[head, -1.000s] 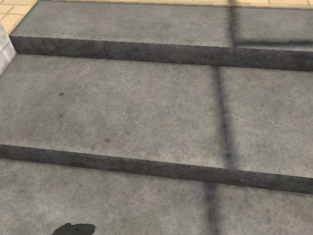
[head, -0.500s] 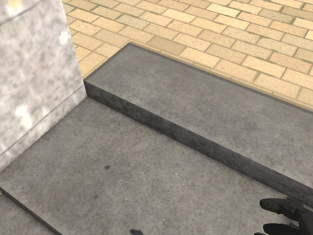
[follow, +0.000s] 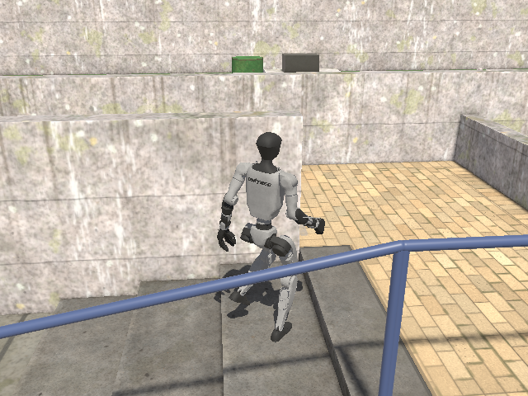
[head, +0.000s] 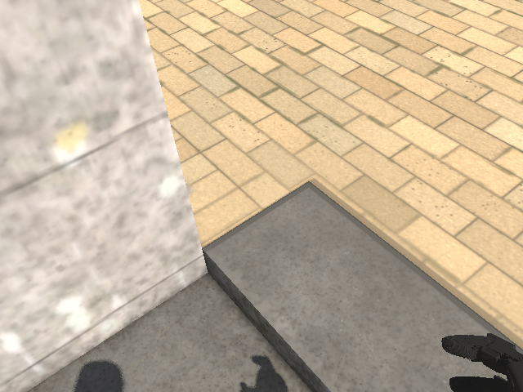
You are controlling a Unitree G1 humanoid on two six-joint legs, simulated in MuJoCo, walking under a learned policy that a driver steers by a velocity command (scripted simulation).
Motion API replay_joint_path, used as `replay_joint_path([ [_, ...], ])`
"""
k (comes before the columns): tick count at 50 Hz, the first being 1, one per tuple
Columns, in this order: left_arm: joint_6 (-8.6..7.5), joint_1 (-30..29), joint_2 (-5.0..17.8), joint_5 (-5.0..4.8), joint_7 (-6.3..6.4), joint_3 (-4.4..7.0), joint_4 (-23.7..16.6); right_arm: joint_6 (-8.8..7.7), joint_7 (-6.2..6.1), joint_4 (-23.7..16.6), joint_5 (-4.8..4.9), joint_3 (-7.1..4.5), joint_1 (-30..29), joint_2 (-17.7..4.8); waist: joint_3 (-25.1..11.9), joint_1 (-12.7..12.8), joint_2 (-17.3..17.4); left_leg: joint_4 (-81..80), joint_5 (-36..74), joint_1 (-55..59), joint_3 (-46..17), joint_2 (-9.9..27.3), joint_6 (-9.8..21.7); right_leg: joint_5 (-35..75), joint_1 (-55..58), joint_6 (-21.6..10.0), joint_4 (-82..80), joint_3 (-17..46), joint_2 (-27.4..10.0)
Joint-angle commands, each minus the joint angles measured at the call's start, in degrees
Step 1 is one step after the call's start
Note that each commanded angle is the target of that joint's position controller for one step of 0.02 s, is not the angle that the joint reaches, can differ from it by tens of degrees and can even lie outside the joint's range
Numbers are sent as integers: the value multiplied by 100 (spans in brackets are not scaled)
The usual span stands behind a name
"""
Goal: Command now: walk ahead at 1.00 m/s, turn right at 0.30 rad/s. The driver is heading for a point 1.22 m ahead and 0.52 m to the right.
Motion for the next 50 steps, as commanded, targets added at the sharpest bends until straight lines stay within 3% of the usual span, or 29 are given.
replay_joint_path([
  [1, -305, -601, 466, 14, -67, 81, -499, 55, 18, -655, 117, 204, -368, -146, 848, -418, -567, -2228, 534, -374, 558, 373, -288, 245, -85, -968, -3692, 1726, -250],
  [2, -319, -499, 577, 15, -17, 132, -537, 22, 75, -677, 161, 184, -672, -329, 725, -231, -372, -3077, 1053, -100, 615, 440, -443, 923, 206, -1103, -4000, 1711, -337],
  [6, -364, -451, 1028, -112, 64, 307, -636, -167, 179, -493, 292, 337, -928, 55, 193, -20, -401, -6330, 2577, 1882, 732, -121, -646, 3530, 1125, -1039, -4163, 1321, -382],
  [9, -331, -53, 1141, -179, -14, 374, -520, -167, -76, -286, 338, 190, -598, -247, -243, -133, -734, -7217, 2281, 2833, 699, -377, -509, 5757, 2088, -694, -2893, 1537, -597],
  [10, -309, -105, 1241, -146, -18, 409, -517, -180, -186, -138, 330, 98, 78, -391, -612, -519, -962, -7401, 2028, 3503, 662, -278, -414, 6243, 2183, -613, -1966, 1506, -580],
  [12, -320, -469, 850, -189, -77, 384, -846, -289, -331, 261, 98, -140, 2094, -833, -1661, -1340, -422, -7052, 807, 6185, -132, 823, -305, 4055, 481, -627, 882, 1239, -130],
  [13, -322, -140, -168, -261, -31, 106, -1054, -290, -357, 279, -68, -158, 2105, -1134, -1608, -827, 1084, -7354, 376, 7029, -2361, 2495, -229, -344, -1310, -611, 2511, 731, 248],
  [14, -230, 175, 407, -344, 34, 137, -1317, -237, -295, 154, -41, -229, 1501, -1197, -1926, -492, 1878, -8458, -819, 6624, -4359, 2889, 346, 58, -1956, -586, 3484, 385, 112],
  [15, -74, -370, 575, -96, 84, 175, -1129, -209, -251, 118, -2, -120, 1102, -418, -953, -487, 743, -8536, -1733, 5815, -3505, 2470, 529, 558, -2398, -547, 4154, 94, -173],
  [17, 37, -1195, 415, 136, -33, 140, -1322, -289, -177, 453, 102, -7, 1322, -53, -20, -446, -271, -8557, -255, 4731, -1911, 1920, 485, 712, -2761, -508, 4925, -67, -348],
  [19, 129, -1845, -231, 137, -124, -72, -1705, -423, -141, 1191, 125, 25, 2046, 90, 445, -342, 37, -8592, 522, 4313, -1127, 1868, 365, 381, -3708, -612, 6271, -56, -442],
  [21, 185, -2622, -703, 58, -25, -284, -2175, -524, -42, 1752, 162, 103, 2559, 309, 620, -177, 244, -8627, 910, 4249, -775, 2111, 220, -181, -4996, -842, 7825, 251, -330],
  [24, 306, -3638, -691, 17, 42, -486, -2936, -524, 25, 2086, 198, 159, 2141, 245, 1361, 514, -44, -9648, 481, 2800, 520, 1851, -392, -154, -5047, -1041, 6972, 375, -406],
  [27, 409, -3555, -227, 21, -55, -433, -2862, -498, -145, 2093, 301, 224, 2082, -97, 1372, 553, -293, -9923, 4099, 1966, 2049, 1044, -545, 698, -3048, -822, 5005, -1102, -225],
  [29, 358, -3114, -82, 62, -119, -435, -2645, -554, -229, 1873, 500, 115, 2166, -781, 337, 625, -534, -9287, 7789, 2114, 2276, 1005, -391, 1108, -450, -925, 3376, -1831, 81],
  [30, 436, -2803, 185, -94, -96, -311, -2471, -574, -345, 1761, 573, -25, 2195, -1363, -626, 778, -82, -8419, 9895, 2729, 2190, 1165, -242, 1032, 502, -930, 3078, -1812, 450],
  [31, 395, -2060, 382, -89, -124, -193, -2367, -567, -363, 1515, 439, -220, 1994, -1926, -866, 1079, 541, -7053, 11196, 3613, 2069, 1435, -310, 432, 491, -972, 2299, -1648, 482],
  [32, 370, -1241, 637, -134, -124, -58, -2197, -448, -313, 1283, 396, -362, 1835, -2046, -1180, 1274, 1107, -5399, 11606, 3963, 1677, 1784, -270, -459, 1036, -1152, 1533, -1236, 689],
  [33, 247, -928, 1077, -179, -108, 214, -2108, -334, -190, 1150, 435, -432, 1814, -1773, -1135, 1428, 697, -2675, 7616, 2952, 1510, 1243, -334, -398, 2144, -1641, -104, 170, 618],
  [34, 241, -1775, 1617, -247, -76, 355, -2031, -366, 69, 538, 216, -79, 1678, -286, -961, 409, -1553, -40, 412, 365, 1237, -94, -611, 624, 2760, -2253, -968, 2739, -355],
  [35, 353, -1448, 1866, -119, -16, 444, -2122, -547, 160, -170, 109, -40, 1269, -311, -1606, 471, -1354, 1202, 673, -780, 35, -226, -501, -46, 3290, -2715, -2208, 4880, -863],
  [36, 292, -1235, 1774, -101, 18, 436, -1875, -595, 109, -332, 131, -8, 944, -294, -969, 398, -638, 1313, 703, -1384, -100, 4, -454, -538, 3050, -2485, -2847, 5121, -1109],
  [37, 196, -1044, 1451, -78, 49, 346, -1568, -611, 31, -415, 125, 104, 800, -135, 69, 143, -145, 1314, 449, -1765, -3, 80, -463, -25, 2164, -2283, -2981, 4840, -1043],
  [39, 31, -1306, 1091, 19, 108, 228, -1375, -321, -104, -412, 6, 327, 1083, 170, 796, -568, 166, 617, -321, -1590, 1, 347, -612, 859, 576, -1939, -2599, 3218, -521],
  [41, -129, -1676, 985, -14, 29, 104, -1322, -52, -176, -527, 35, 281, 925, -150, 1132, -922, 94, -1440, -570, -505, 147, 516, -688, 912, -859, -1647, -3154, 2168, -77],
  [42, -204, -1756, 1067, -4, 33, 128, -1308, -16, -161, -719, 103, 250, 446, -390, 1350, -810, 72, -2490, -231, -20, 331, 603, -769, 1210, -1285, -1666, -3545, 1970, 78],
  [45, -279, -1791, 1249, -117, 61, 240, -1268, -41, -41, -619, 310, 270, 395, -297, 619, -593, -70, -5167, 2227, 2601, 502, 542, -844, 2370, -1310, -1451, -3628, 1245, 507],
  [48, -258, -1325, 1836, -105, 9, 452, -1168, -59, -77, -362, 363, 205, 419, -557, 14, -377, -396, -6358, 2375, 3065, 596, 9, -692, 4839, 817, -1202, -3023, 1622, 281],
  [50, -282, -1514, 1909, 37, -11, 463, -1173, -122, -211, 75, 430, -24, 1732, -1033, -746, -1110, -768, -6764, 2251, 3790, 624, 30, -536, 6481, 2083, -861, -1191, 1650, -45],
])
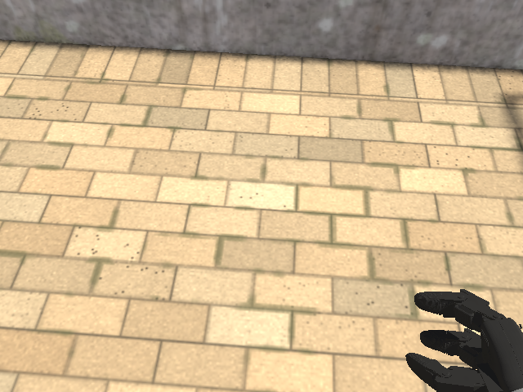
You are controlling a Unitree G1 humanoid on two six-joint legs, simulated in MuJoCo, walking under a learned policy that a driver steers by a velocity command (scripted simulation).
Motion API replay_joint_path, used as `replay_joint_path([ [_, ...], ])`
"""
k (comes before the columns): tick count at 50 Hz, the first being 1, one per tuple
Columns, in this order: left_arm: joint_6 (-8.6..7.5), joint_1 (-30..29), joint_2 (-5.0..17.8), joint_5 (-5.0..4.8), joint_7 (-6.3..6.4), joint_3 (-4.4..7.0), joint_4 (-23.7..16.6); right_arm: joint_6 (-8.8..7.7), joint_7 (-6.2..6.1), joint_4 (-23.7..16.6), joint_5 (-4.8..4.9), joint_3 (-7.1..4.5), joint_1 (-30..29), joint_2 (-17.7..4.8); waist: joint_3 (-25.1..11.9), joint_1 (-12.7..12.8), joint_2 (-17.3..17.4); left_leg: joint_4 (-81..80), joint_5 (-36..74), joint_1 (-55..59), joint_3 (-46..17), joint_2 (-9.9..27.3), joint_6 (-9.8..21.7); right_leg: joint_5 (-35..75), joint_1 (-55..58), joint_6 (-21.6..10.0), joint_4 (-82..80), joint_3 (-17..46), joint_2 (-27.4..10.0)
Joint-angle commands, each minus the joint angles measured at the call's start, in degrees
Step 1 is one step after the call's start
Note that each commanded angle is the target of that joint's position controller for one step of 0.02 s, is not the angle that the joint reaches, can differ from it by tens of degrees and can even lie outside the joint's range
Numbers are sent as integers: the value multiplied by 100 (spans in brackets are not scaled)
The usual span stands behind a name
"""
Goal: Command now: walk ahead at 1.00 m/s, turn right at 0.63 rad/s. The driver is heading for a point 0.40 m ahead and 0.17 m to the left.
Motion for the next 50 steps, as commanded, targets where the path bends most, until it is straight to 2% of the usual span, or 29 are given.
replay_joint_path([
  [1, -182, -1224, 846, 164, -39, 212, -613, -34, -209, 876, 62, -595, 3144, -1260, -1521, -1923, -143, -825, 381, 4318, 666, -236, 232, 6150, -826, 174, 2791, 134, -717],
  [2, -253, -1283, 95, 269, -51, 25, -723, -38, -262, 1253, -71, -612, 3826, -1285, -1804, -1944, 715, -61, -493, 5972, -68, 400, 314, 1716, -2458, 253, 4776, -9, -192],
  [3, -260, 90, -480, -80, -83, -190, -964, -65, -192, 1116, -405, -659, 3237, -1729, -2250, -837, 2828, -1018, -1107, 6691, -3534, 1678, 1031, -531, -4066, 484, 6324, -104, 477],
  [4, -221, 12, -131, 21, -35, -217, -877, -40, -73, 871, -297, -655, 2317, -1229, -1709, -678, 1903, -2093, -2897, 5977, -4573, 1695, 1523, 86, -4758, 339, 6227, -388, -22],
  [5, -140, -783, 145, 114, -69, -175, -890, -45, -53, 912, -143, -610, 1936, -851, -751, -739, 755, -2257, -3078, 4937, -3846, 1514, 1671, 651, -4738, 421, 5973, -634, -399],
  [6, -108, -1318, 208, 222, -106, -180, -1026, -65, -30, 1109, -88, -596, 2018, -775, -304, -769, 92, -2254, -2633, 4217, -3247, 1251, 1537, 815, -4572, 462, 5520, -730, -630],
  [7, -73, -1779, 181, 326, -149, -209, -1241, -111, -11, 1388, -50, -539, 2316, -689, -88, -775, -66, -2247, -1959, 3838, -2633, 923, 1344, 809, -4445, 509, 5059, -827, -817],
  [10, 43, -1977, -14, 388, -212, -364, -1572, -193, 24, 1804, 29, -526, 2918, -696, 294, -521, 402, -2427, -668, 3532, -2327, 692, 1484, 514, -4681, 752, 4168, -987, -1089],
  [13, -63, -2505, -200, 267, -275, -546, -1814, -198, 15, 1845, 63, -559, 2595, -880, 565, -398, 265, -2637, 2323, 2936, -1125, 355, 1233, 1606, -3976, 889, 2207, -1469, -991],
  [16, -110, -2716, -304, 154, -255, -595, -1707, -206, 150, 2153, 142, -597, 2958, -1054, 327, -633, 597, -2696, 3434, 2657, -401, 101, 832, 2882, -2225, 749, 887, -1961, -501],
  [17, -267, -3040, -63, -178, -172, -411, -1840, -211, -15, 2097, 430, -590, 2963, -1002, 170, -675, 557, -2186, 3539, 2895, -617, 271, 853, 3185, -2037, 716, 567, -1664, -455],
  [19, -316, -2387, 129, -119, -94, -261, -1648, -114, -164, 2189, 349, -611, 2872, -1165, -375, -190, 714, -1226, 4019, 3227, -514, 205, 578, 3774, -1130, 571, 136, -1660, -315],
  [20, -273, -1590, 212, -58, -47, -177, -1386, -72, -177, 2075, 279, -631, 2649, -1233, -749, 210, 872, -329, 3942, 3020, -425, 93, 343, 4279, -239, 451, 145, -1456, -587],
  [21, -225, -498, 414, 52, 18, -109, -1080, -59, -176, 1815, 157, -582, 2328, -1011, -1330, 612, 505, 1272, 2463, 2211, -355, -207, 123, 5642, 1069, 164, 448, -791, -1443],
  [22, -224, -243, 499, 292, 11, -213, -1016, -53, -148, 1873, 29, -347, 3329, -152, -2271, 68, -1282, 3875, -3196, 1000, -353, -1044, -209, 8739, 2381, -849, 911, 1139, -3206],
  [23, -186, -22, 215, 179, -81, -241, -920, -58, -67, 2151, 79, -377, 4039, -502, -2979, 55, -1193, 4587, -3429, 850, -1097, -955, -233, 9324, 2557, -1286, 875, 1834, -3335],
  [24, -167, -655, 216, 11, -131, -171, -927, -13, -40, 2107, 295, -385, 3899, -594, -2587, -185, -1056, 4803, -3128, 211, -993, -644, -286, 7527, 2225, -1598, 553, 1760, -3400],
  [25, -139, -1232, -85, -94, -110, -208, -1025, 33, -112, 1931, 219, -440, 3073, -831, -1809, -194, -183, 4363, -2606, 142, -518, -316, -320, 6390, 1089, -1313, 166, 1268, -2900],
  [27, -165, -1570, -273, -55, -90, -334, -903, 109, -201, 1662, 105, -514, 2198, -833, -833, -488, 331, 3709, -2262, 574, -346, -79, -365, 6071, -720, -962, -335, 595, -2431],
  [30, -131, -1727, -263, 61, -82, -318, -671, 159, -197, 1534, 80, -377, 2121, -211, -627, -825, -181, 2009, -2012, 1436, -112, 53, -350, 6299, -1953, -684, -605, -255, -2028],
  [32, -46, -1686, -15, 46, -27, -224, -560, 159, -199, 1521, 48, -302, 1864, -61, -836, -751, -387, 986, -1212, 2116, 89, -78, -319, 6191, -2256, -575, -640, -642, -1813],
  [35, 34, -1518, 78, -21, 5, -192, -389, 254, -182, 1509, 71, -356, 1498, -306, -896, -692, -414, 350, -146, 2663, 43, -176, -263, 4910, -2384, -433, -637, -672, -1830],
  [39, 39, -1354, -178, -77, 1, -295, -207, 306, -193, 1286, -86, -430, 924, -565, -442, -707, -251, -1041, 680, 3270, -116, -62, 123, 2324, -2676, 231, -181, -593, -1444],
  [40, 8, -885, -265, 7, -10, -316, -133, 311, -221, 1188, -124, -490, 859, -912, -543, -438, 329, -985, 1953, 3679, -592, 521, 368, 1317, -2903, 540, 205, -787, -1080],
  [41, 7, -301, -292, -30, 5, -312, -4, 353, -233, 1144, -100, -514, 732, -969, -807, -190, 1029, -956, 1785, 3751, -820, 898, 793, 369, -2876, 744, 449, -1109, -815],
  [42, 79, -415, -290, -44, 54, -329, 10, 372, -196, 1162, -63, -451, 608, -625, -822, -244, 1193, -1186, 469, 3174, -920, 832, 880, 499, -2366, 866, 426, -1256, -905],
  [43, 178, -742, -186, -25, 94, -297, -27, 373, -150, 1122, -20, -404, 397, -432, -496, -297, 955, -1265, -393, 2750, -793, 524, 713, 777, -2192, 924, 346, -1288, -913],
  [45, 330, -913, -144, 27, 149, -258, 2, 338, -110, 1101, 4, -404, 329, -468, -136, -355, 632, -1196, -607, 2486, -546, 224, 480, 1038, -2160, 913, 283, -1217, -915],
  [50, 305, -916, -195, -32, 169, -229, 127, 271, -151, 1242, 32, -424, 563, -405, -367, -395, 333, -838, 648, 2802, -405, 96, 485, 1713, -1828, 908, 391, -1128, -1014],
])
